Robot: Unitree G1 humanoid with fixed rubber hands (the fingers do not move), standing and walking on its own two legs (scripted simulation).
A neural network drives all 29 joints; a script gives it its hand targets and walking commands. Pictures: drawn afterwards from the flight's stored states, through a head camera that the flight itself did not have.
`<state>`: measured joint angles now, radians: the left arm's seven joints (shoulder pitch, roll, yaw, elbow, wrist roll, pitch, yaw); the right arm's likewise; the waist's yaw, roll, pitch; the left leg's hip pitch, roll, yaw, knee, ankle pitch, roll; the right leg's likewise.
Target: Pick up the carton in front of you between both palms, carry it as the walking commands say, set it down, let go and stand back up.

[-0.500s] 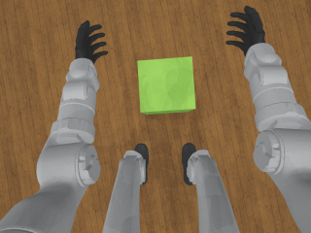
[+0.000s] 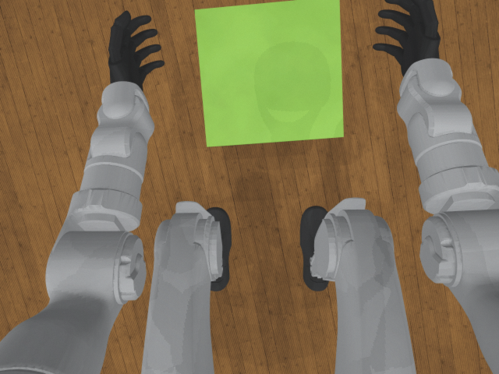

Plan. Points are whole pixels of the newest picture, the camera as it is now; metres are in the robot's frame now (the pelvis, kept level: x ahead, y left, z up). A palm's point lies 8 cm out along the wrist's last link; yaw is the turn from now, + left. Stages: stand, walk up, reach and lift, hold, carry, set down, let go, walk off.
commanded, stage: reach and lift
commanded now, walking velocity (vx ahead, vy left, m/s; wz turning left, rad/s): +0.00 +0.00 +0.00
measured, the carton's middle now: (268, 89) +0.50 -0.01 -0.32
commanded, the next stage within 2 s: none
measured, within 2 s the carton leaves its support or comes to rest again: leaves its support in 1.16 s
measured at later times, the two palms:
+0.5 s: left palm (160, 79) +0.51 +0.17 -0.26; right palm (379, 70) +0.51 -0.20 -0.26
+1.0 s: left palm (177, 78) +0.51 +0.14 -0.25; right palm (359, 68) +0.51 -0.16 -0.25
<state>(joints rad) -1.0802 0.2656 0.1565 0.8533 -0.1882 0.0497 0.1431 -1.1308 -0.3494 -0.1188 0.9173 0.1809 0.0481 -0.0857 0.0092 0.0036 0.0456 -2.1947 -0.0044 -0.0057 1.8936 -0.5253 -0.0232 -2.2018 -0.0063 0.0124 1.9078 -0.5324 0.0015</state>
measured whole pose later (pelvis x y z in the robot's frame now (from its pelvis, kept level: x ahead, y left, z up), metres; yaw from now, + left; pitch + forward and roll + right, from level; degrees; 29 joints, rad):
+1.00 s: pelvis -0.02 +0.00 -0.07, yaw +0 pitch +39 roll +1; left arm -1.44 0.25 0.07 1.21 -0.27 -0.04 0.21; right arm -1.48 -0.32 0.03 1.26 0.25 -0.04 -0.15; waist 0.00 0.03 0.31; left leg -2.29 -0.02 -0.01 2.13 -0.51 -0.03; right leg -2.30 -0.01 0.01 2.14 -0.52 0.00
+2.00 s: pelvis +0.01 +0.01 +0.10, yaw -3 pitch +39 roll +1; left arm -0.80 -0.08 0.43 0.60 0.16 0.35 0.08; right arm -0.81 0.02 -0.39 0.63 -0.18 0.36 -0.03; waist 0.00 0.02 -0.24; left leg -1.76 -0.07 -0.05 1.60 -0.52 -0.03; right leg -1.78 0.04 0.05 1.59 -0.49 0.03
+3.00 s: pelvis +0.08 +0.01 +0.33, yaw -4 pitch -2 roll +0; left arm -0.30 -0.16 0.30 0.40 0.27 0.58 0.00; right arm -0.28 0.16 -0.28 0.39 -0.27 0.59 0.00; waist -0.01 0.01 -0.05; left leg -0.20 -0.02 -0.08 0.49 -0.25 0.00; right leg -0.22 0.02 0.06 0.48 -0.22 0.01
